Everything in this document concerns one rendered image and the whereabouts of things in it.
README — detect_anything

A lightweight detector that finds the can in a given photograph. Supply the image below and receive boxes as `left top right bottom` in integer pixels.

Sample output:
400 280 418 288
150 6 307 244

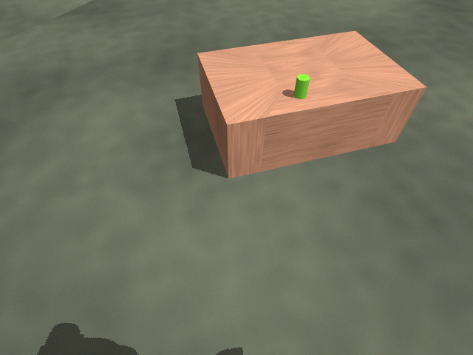
294 74 310 99

